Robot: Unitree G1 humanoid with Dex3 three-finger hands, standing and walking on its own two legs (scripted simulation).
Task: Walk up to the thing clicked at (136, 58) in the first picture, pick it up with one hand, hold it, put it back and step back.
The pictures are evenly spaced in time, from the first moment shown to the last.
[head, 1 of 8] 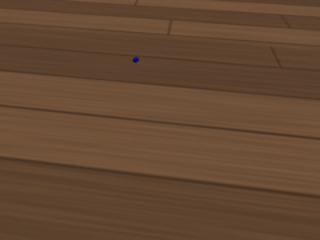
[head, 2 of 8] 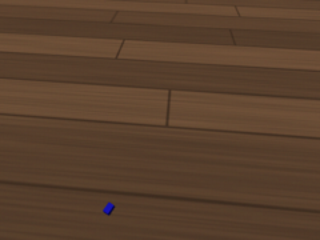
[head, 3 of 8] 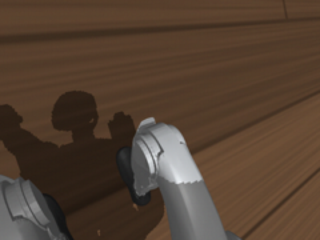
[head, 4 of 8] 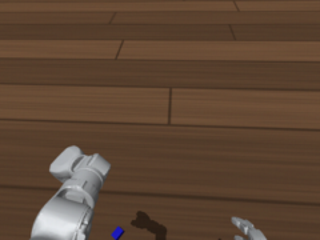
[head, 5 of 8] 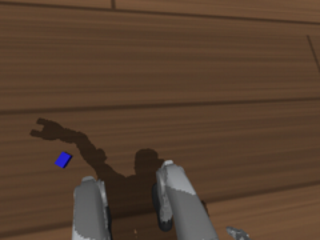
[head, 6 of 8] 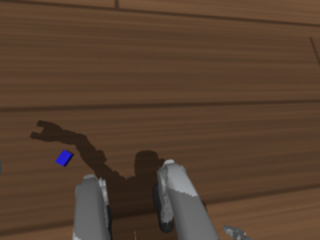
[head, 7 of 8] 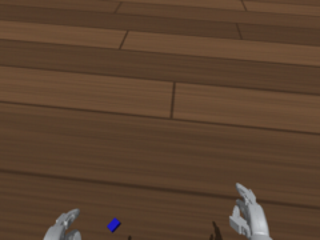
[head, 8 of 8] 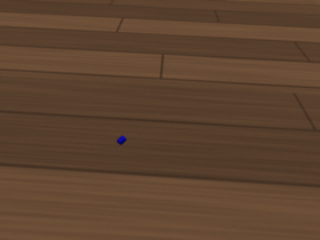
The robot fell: no
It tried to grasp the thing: yes
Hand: left
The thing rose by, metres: 0.60
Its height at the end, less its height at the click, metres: +0.00
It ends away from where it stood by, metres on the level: 0.13
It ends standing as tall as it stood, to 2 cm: yes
